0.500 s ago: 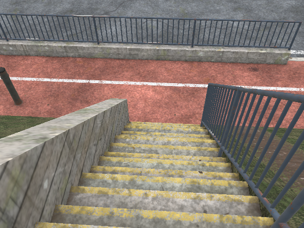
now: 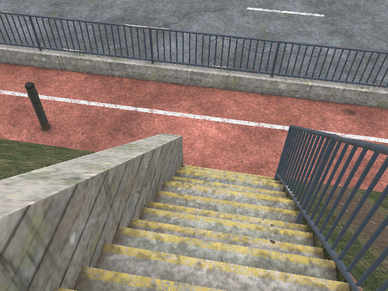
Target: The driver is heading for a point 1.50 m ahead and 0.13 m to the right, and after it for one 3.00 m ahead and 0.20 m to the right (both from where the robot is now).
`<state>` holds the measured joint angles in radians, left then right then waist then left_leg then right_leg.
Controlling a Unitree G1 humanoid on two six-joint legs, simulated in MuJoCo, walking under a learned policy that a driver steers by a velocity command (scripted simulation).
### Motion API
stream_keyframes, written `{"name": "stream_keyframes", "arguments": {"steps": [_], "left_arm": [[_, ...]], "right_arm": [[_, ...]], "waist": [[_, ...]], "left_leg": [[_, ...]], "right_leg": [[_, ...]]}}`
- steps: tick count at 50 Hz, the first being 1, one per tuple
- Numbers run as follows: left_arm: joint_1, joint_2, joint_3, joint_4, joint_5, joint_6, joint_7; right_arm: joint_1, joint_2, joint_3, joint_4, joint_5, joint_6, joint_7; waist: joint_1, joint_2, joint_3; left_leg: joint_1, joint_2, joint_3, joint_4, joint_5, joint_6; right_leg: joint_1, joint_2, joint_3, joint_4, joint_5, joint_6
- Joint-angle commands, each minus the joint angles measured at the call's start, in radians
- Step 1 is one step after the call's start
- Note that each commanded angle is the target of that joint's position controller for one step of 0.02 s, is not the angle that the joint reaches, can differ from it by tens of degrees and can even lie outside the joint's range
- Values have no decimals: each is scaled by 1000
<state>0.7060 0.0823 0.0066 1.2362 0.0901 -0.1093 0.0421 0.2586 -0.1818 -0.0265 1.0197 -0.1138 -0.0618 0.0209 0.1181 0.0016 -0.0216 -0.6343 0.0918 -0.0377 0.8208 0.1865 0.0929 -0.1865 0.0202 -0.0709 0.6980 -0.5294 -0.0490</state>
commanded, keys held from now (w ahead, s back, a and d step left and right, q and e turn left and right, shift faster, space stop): w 1.00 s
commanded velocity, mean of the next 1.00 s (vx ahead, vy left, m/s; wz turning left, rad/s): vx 0.47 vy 0.00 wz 0.00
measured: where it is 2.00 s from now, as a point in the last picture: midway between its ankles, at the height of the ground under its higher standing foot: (189, 259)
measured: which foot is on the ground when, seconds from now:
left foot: up 0.00-0.20, down 0.22-0.76, up 0.78-1.00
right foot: down 0.00-0.22, up 0.24-0.72, down 0.74-1.00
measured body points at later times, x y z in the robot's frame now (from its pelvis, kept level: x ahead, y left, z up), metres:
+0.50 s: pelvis +0.22 +0.12 -0.21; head +0.22 +0.13 +0.24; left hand +0.33 +0.35 -0.34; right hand +0.06 -0.07 -0.34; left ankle +0.15 +0.19 -0.90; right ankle +0.44 -0.04 -0.85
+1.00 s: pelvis +0.50 +0.12 -0.43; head +0.50 +0.13 +0.02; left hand +0.34 +0.33 -0.57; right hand +0.58 -0.11 -0.57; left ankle +0.68 +0.26 -1.08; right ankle +0.43 +0.03 -1.13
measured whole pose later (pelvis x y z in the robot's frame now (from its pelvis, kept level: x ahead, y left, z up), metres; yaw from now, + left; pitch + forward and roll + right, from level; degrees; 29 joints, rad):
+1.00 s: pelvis +0.50 +0.12 -0.43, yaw +0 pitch +0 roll -4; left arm 0.61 0.17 -0.03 1.15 0.09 -0.13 -0.01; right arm 0.25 -0.23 0.01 0.96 -0.13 -0.08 0.09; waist 0.07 0.05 -0.02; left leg -0.83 0.12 -0.05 1.00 0.37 0.09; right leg -0.25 0.09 -0.08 0.76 -0.52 -0.06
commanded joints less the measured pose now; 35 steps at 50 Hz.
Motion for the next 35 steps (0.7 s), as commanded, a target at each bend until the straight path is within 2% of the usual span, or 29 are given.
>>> {"name": "stream_keyframes", "arguments": {"steps": [1, 2, 3, 5, 6, 7, 8, 10, 11, 12, 13, 14, 15, 16, 17, 18, 19, 20, 21, 22, 23, 24, 26, 28, 29, 31, 33, 34, 35], "left_arm": [[24, 40, -42, -28, 28, -10, 5], [-24, 71, -40, -57, 39, -8, -14], [-17, 83, -39, -57, 30, -16, -24], [72, 114, -28, -19, 5, -19, -23], [66, 158, -18, -21, 2, -13, -22], [25, 198, -6, -39, -4, 2, -27], [-13, 207, -1, -51, 16, 21, -42], [-45, 252, 14, -46, 31, 62, -92], [81, 173, 13, 6, 36, 68, -137], [189, 104, 30, -6, -26, 29, -153], [120, 86, 33, -87, -58, -8, -145], [-56, 70, 7, -188, -69, -23, -124], [-134, 141, 22, -181, -55, -21, -91], [-123, 127, 18, -173, -44, -18, -73], [-135, 22, -14, -186, -4, -5, -65], [-199, 27, -15, -207, 12, 13, -73], [-244, 45, -14, -192, 20, 22, -108], [-283, 97, -3, -205, 15, 28, -132], [-239, 102, -19, -200, 18, 25, -155], [-276, 108, -28, -230, 45, 16, -160], [-353, 125, -35, -250, 36, 2, -150], [-409, 137, -39, -263, 22, 5, -144], [-436, 160, -42, -282, 22, 28, -135], [-526, 201, -40, -320, 36, 38, -134], [-582, 205, -41, -347, 29, 33, -131], [-682, 195, -43, -380, 21, 38, -138], [-643, 164, -45, -379, 24, 46, -138], [-706, 161, -19, -349, -178, 46, -68], [-503, 142, -58, -293, 9, 37, -117]], "right_arm": [[-7, 33, 31, -62, 6, 5, 32], [-22, 17, 34, -87, 17, 15, 41], [-20, -12, 33, -104, 19, 24, 41], [-66, -35, 39, -141, 12, 38, 28], [-111, -22, 49, -152, 7, 39, 28], [-105, -15, 53, -140, 15, 32, 35], [-31, -50, 33, -80, 38, 18, 38], [320, -170, -34, 78, 58, -7, 41], [516, -295, -86, 127, 14, -13, 42], [608, -400, -109, 132, -5, -19, 41], [757, -373, -109, 193, -15, -26, 63], [607, -322, -109, 159, -1, -26, 71], [484, -186, -75, 133, 13, -17, 80], [415, -82, -33, 126, -15, -12, 81], [304, 100, 30, 92, -22, -26, 57], [235, 110, 43, 75, -10, -39, 33], [171, 97, 56, 35, 38, -57, 10], [195, 36, 62, 44, 44, -75, 6], [245, -6, 61, 74, 11, -84, 1], [336, 20, 74, 121, 2, -99, -16], [361, 40, 85, 117, 20, -113, -27], [401, -5, 85, 130, 19, -115, -35], [414, -20, 92, 130, 7, -89, -25], [475, -3, 106, 135, 25, -71, -37], [514, -2, 107, 148, 29, -68, -43], [551, -9, 94, 163, 45, -55, -56], [519, -17, 84, 160, 33, -37, -43], [467, -71, 29, 145, 102, 19, -68], [548, -9, 82, 161, 17, -3, -27]], "waist": [[-42, -32, 177], [-48, -70, 189], [-54, -72, 202], [-24, -52, 252], [-10, -89, 251], [-15, -78, 221], [-43, -61, 171], [-210, 84, 125], [-253, 212, 3], [-196, 283, -179], [-247, 201, -221], [-240, 164, -11], [-223, 44, 92], [-150, -33, 120], [-66, -87, 185], [-47, -9, 224], [-77, 8, 202], [-74, 99, 172], [-52, 112, 134], [-97, 29, 114], [-122, 16, 124], [-140, -20, 97], [-135, 39, 113], [-166, 17, 127], [-186, 30, 137], [-244, 47, 161], [-229, 87, 162], [-320, -31, 242], [-221, 63, 101]], "left_leg": [[192, 0, 69, -191, 390, -11], [353, -27, 117, -103, 324, -39], [372, -14, 86, -89, 234, -59], [248, 18, 23, -304, 42, -67], [231, 32, -5, -391, -6, -65], [277, 42, -22, -443, -38, -63], [413, 27, 14, -418, 31, -66], [744, 22, 84, -718, 159, -61], [1060, 98, 44, -511, 381, 7], [1273, 188, -17, -97, 955, 82], [1300, 267, -241, -188, 671, 207], [1111, 365, -442, -351, -59, 329], [897, 339, -419, -422, -399, 316], [673, 312, -388, -413, -469, 282], [416, 259, -273, -426, -307, 204], [245, 184, -210, -454, -322, 153], [51, 102, -72, -459, -347, 167], [-34, 66, -60, -427, -340, 176], [-79, 55, -66, -322, -276, 176], [65, 33, -76, -282, -286, 149], [39, 18, -70, -210, -316, 141], [-44, -3, -50, -167, -410, 126], [-61, 26, -131, -127, -492, 150], [85, 42, -233, -31, -538, 165], [168, 52, -273, 5, -510, 169], [316, 35, -305, 90, -462, 153], [291, 27, -335, 119, -356, 162], [283, -31, -129, 283, -191, 108], [218, -1, -308, 273, -349, 128]], "right_leg": [[-470, -143, 138, -115, -28, -130], [-639, -132, 122, -145, -132, -129], [-653, -172, 157, -116, -179, -135], [-447, -250, 258, -25, -205, -136], [-336, -265, 310, 1, -158, -142], [-276, -274, 328, 72, -102, -135], [-292, -249, 286, 172, -76, -115], [-328, -137, 164, 607, -66, -33], [-513, -6, 151, 979, -108, 13], [-702, 63, 128, 1356, -286, 7], [-903, 127, 185, 1397, -274, -16], [-1194, 7, 184, 1306, -129, -51], [-1219, -75, 184, 1313, 8, -63], [-1122, -127, 236, 1231, 157, -98], [-970, -232, 324, 811, 509, -125], [-838, -226, 275, 704, 571, -127], [-645, -205, 200, 460, 776, -119], [-560, -178, 140, 479, 800, -92], [-503, -151, 120, 583, 824, -55], [-638, -180, 189, 380, 975, -49], [-577, -170, 172, 168, 1190, -27], [-445, -130, 111, 106, 1270, -15], [-409, -111, 106, 151, 1173, 10], [-506, -106, 114, 67, 1075, 13], [-540, -107, 122, 16, 1011, 17], [-582, -105, 114, -179, 866, 20], [-405, -101, 103, -262, 759, -5], [-352, -42, -1, -375, 893, 26], [-87, -123, 121, -399, 811, -7]]}}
